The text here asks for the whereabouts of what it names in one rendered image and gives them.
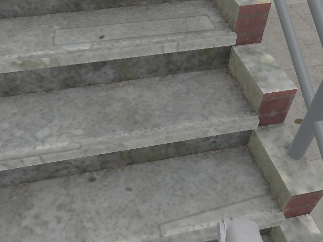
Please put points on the robot right thigh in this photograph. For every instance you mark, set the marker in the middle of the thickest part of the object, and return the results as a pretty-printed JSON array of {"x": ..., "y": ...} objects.
[{"x": 238, "y": 229}]

